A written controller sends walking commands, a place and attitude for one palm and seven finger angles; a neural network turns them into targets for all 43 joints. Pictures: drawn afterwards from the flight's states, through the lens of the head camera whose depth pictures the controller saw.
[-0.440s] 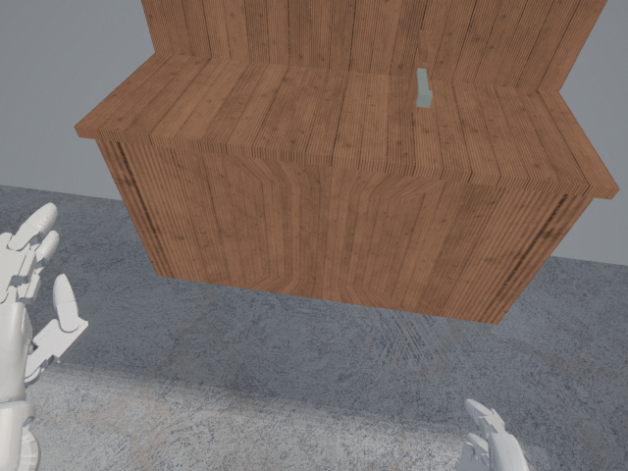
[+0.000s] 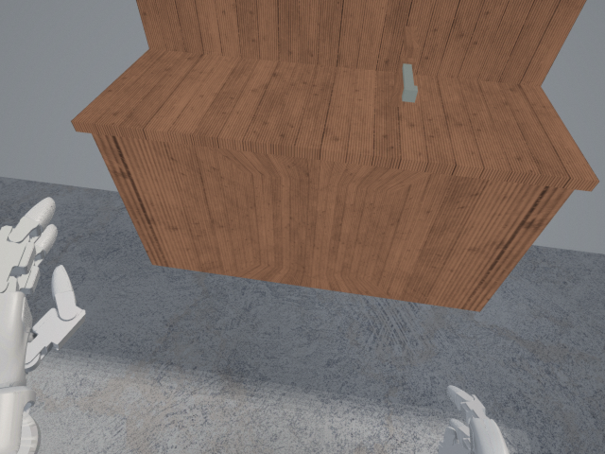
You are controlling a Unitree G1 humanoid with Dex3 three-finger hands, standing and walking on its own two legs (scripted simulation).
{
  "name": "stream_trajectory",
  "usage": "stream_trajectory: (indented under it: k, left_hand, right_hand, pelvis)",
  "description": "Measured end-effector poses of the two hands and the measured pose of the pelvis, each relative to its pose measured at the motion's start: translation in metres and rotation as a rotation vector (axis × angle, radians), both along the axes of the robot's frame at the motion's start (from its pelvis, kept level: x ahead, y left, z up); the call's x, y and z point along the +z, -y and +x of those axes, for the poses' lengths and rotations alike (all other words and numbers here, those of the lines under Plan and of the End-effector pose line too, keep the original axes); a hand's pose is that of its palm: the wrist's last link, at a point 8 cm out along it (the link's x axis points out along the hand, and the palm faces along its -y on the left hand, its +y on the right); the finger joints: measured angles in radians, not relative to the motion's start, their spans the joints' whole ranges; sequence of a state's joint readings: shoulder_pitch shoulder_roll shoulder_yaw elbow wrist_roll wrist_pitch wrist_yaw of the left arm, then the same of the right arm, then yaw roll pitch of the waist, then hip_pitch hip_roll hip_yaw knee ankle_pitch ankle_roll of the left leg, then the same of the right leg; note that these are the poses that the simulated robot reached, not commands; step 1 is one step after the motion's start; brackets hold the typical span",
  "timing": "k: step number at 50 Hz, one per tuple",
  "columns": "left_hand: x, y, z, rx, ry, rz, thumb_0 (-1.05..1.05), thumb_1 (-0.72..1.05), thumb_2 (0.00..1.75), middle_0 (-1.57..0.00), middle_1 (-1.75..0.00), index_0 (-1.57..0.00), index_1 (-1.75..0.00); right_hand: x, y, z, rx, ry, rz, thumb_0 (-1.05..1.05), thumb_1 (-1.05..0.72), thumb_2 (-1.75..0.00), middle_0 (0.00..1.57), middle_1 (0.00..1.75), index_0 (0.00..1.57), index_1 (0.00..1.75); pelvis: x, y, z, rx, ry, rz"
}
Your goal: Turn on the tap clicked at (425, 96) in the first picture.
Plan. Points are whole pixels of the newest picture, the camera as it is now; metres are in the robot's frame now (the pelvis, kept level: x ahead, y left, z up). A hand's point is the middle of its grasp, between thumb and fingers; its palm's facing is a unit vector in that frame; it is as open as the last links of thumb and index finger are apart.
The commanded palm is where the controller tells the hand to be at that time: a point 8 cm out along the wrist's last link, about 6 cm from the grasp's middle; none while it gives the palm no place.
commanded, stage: walk to a spot facing it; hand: left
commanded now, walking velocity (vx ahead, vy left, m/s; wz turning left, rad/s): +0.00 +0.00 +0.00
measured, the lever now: (409, 93) +0.84 -0.18 +0.08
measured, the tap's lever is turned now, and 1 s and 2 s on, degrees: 0 0 0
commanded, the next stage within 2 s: turn to face it in 1.70 s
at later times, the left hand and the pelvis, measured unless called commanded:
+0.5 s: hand (139, 296) +0.24 +0.19 +0.15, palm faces +0.29 -0.88 -0.37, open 7.4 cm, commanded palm +0.19 +0.24 +0.17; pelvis -0.01 -0.01 -0.02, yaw -9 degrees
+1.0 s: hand (248, 287) +0.26 +0.08 +0.15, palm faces +0.02 -0.91 -0.42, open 7.4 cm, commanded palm +0.22 +0.16 +0.17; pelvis -0.04 -0.03 -0.02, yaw -25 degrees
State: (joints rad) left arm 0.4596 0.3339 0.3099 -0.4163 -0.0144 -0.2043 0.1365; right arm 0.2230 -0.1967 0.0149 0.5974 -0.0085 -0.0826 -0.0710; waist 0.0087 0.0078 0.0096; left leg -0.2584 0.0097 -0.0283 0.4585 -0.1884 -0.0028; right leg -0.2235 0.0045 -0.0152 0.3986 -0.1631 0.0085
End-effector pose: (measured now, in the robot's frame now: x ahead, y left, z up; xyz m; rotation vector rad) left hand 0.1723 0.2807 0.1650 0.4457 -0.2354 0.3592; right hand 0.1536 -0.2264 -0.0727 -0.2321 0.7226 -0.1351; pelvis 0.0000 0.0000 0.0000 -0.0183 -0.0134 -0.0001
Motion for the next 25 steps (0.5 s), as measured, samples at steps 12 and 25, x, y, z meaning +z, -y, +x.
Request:
stream_trajectory:
  k: [12, 25]
  left_hand:
    - [0.001, 0.003, 0.006, -0.01, 0.015, 0.005, 0.01, 0.88, 0.9, -0.21, -0.3, -0.21, -0.3]
    - [0.001, 0.046, 0.028, -0.139, 0.057, 0.018, 0.01, 0.89, 0.9, -0.21, -0.3, -0.21, -0.3]
  right_hand:
    - [0.0, 0.002, -0.002, -0.022, 0.018, 0.013, 0.01, -0.91, -0.9, 0.21, 0.3, 0.2, 0.3]
    - [-0.013, 0.033, -0.027, -0.13, 0.029, 0.029, 0.01, -0.91, -0.9, 0.21, 0.3, 0.2, 0.3]
  pelvis:
    - [-0.003, 0.001, -0.003, -0.058, -0.006, 0.009]
    - [-0.019, 0.013, -0.015, -0.155, -0.02, 0.039]
